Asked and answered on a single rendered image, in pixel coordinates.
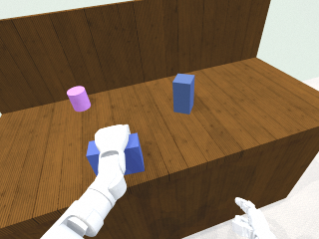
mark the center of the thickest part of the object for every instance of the table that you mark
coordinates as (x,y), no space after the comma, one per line
(251,133)

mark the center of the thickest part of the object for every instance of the left robot forearm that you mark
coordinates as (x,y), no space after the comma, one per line
(86,215)

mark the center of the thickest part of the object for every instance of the robot left hand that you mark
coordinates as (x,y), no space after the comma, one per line
(112,136)

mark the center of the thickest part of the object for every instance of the robot right hand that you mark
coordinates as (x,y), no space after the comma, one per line
(255,219)

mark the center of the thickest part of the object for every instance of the sponge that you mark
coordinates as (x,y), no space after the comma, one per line
(134,159)

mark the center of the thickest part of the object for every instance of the right robot forearm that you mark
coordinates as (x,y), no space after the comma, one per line
(262,233)

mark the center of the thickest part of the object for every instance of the left robot upper arm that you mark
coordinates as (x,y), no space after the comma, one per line
(64,232)

